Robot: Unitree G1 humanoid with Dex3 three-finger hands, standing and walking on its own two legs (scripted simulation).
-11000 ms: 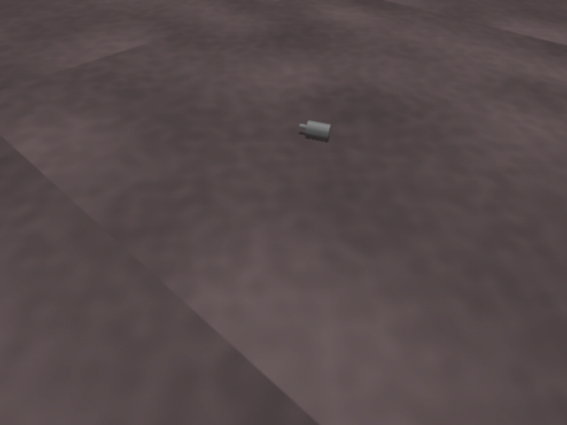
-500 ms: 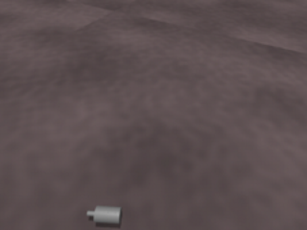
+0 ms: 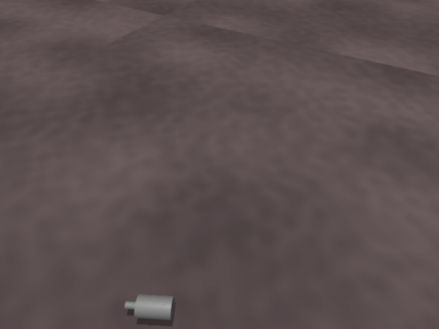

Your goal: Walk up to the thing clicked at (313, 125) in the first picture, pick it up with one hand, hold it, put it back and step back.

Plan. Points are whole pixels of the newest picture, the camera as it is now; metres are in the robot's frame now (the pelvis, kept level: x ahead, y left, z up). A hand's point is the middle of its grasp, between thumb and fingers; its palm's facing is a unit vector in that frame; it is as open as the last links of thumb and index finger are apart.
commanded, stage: stand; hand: left
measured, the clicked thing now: (149, 306) +0.38 +0.27 -0.74
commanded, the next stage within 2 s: walk up in 0.42 s
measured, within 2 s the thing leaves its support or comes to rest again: neither
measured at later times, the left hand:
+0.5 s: hand out of the picture +0.07 +0.26 -0.16, palm faces -0.01 -0.93 -0.36, open 7.3 cm
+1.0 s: hand out of the picture +0.04 +0.33 -0.19, palm faces +0.01 -0.94 -0.34, open 7.3 cm
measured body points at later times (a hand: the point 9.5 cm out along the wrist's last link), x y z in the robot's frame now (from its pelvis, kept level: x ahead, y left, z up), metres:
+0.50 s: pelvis +0.00 +0.00 +0.00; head +0.02 +0.00 +0.45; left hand +0.07 +0.31 -0.13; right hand +0.08 -0.31 -0.13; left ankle +0.00 +0.12 -0.75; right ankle -0.01 -0.13 -0.75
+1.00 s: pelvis -0.07 +0.06 -0.02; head -0.01 +0.10 +0.42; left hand +0.04 +0.38 -0.16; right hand -0.01 -0.25 -0.13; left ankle -0.08 +0.17 -0.75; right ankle -0.07 -0.09 -0.71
